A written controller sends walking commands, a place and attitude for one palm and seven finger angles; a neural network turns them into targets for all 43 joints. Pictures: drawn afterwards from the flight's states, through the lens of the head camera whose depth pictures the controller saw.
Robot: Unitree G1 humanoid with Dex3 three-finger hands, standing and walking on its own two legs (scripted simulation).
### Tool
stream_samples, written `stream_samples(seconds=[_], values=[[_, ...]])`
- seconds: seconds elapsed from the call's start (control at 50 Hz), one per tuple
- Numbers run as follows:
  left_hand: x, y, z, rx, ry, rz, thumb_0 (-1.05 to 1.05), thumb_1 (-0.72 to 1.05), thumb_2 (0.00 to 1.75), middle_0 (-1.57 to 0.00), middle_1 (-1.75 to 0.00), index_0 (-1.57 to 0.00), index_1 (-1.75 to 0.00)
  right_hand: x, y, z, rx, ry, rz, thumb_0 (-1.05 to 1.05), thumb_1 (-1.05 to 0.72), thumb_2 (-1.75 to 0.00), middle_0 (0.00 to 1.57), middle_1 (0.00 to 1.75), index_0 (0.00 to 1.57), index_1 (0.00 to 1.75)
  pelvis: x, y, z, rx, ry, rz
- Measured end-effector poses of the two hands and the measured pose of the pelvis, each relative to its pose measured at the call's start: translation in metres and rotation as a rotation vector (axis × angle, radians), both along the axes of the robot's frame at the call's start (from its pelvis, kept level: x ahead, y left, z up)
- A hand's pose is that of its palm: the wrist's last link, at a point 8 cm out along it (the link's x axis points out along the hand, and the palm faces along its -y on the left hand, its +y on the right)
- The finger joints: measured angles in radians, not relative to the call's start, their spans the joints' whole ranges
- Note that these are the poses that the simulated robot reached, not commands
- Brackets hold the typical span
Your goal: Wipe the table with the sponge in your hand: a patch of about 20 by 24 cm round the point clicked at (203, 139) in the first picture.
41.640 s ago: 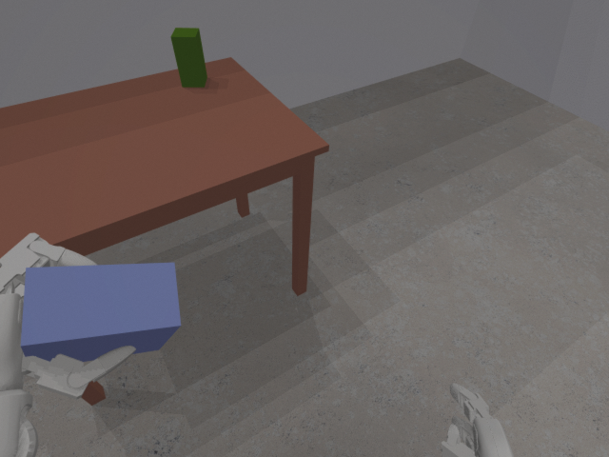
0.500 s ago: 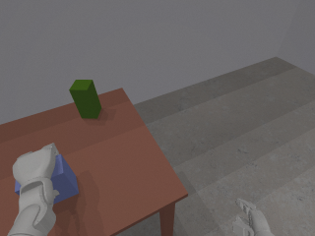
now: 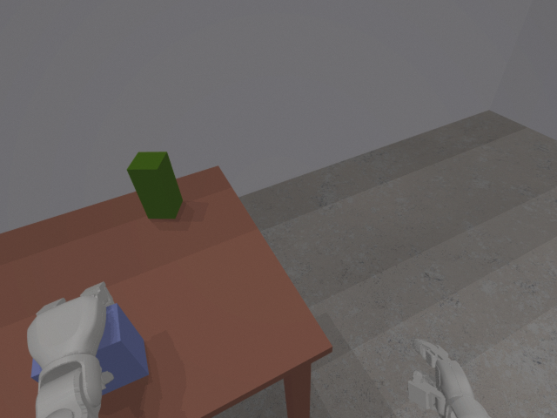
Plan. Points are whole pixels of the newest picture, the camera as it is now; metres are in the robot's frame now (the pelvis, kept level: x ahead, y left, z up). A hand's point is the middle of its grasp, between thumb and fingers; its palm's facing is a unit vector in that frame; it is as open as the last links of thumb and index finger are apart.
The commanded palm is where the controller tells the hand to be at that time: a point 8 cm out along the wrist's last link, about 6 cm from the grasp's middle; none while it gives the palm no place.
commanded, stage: wipe back along the first lane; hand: left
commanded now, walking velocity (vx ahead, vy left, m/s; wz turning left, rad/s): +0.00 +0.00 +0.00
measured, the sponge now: (101, 361) +0.20 +0.31 -0.02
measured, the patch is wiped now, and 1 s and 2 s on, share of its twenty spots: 1.00 1.00 1.00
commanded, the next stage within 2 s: lift the sponge slowly off the table in 1.18 s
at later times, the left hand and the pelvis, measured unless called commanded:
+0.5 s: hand (93, 359) +0.18 +0.29 +0.03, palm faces +0.01 -0.08 -1.00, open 10.5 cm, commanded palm +0.14 +0.26 +0.06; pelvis +0.00 +0.00 +0.00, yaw +0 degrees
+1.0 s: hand (94, 359) +0.18 +0.29 +0.03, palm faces +0.00 -0.08 -1.00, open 10.5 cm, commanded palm +0.14 +0.26 +0.06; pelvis -0.01 -0.01 +0.00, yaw +0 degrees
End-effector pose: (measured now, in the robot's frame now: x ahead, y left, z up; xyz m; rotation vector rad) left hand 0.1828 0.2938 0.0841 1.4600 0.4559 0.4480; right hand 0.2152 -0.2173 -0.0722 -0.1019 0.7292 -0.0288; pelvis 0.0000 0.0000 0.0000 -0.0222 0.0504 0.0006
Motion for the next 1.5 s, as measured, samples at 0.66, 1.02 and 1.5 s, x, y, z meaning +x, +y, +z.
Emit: stream_samples(seconds=[0.66, 1.02, 1.5], values=[[-0.017, -0.015, -0.002, -0.012, 0.012, 0.008, 0.00, -0.48, 1.03, -0.61, -1.36, -0.65, -1.36, 0.001, 0.002, -0.001, 0.010, -0.008, 0.021, 0.02, -0.91, -0.90, 0.20, 0.30, 0.20, 0.30, -0.005, -0.005, -0.001, 0.005, -0.012, -0.001], [-0.017, -0.015, -0.002, -0.017, 0.014, 0.018, 0.00, -0.48, 1.03, -0.61, -1.37, -0.65, -1.37, -0.006, -0.010, -0.001, -0.010, -0.011, 0.007, 0.02, -0.91, -0.90, 0.20, 0.30, 0.20, 0.30, -0.008, -0.011, -0.001, 0.007, -0.015, 0.000], [-0.022, -0.015, 0.000, -0.032, 0.005, 0.009, 0.00, -0.47, 1.03, -0.60, -1.37, -0.64, -1.37, 0.000, -0.005, 0.004, -0.007, -0.032, 0.010, 0.02, -0.91, -0.90, 0.20, 0.30, 0.20, 0.30, -0.006, -0.007, -0.001, 0.005, -0.026, -0.003]])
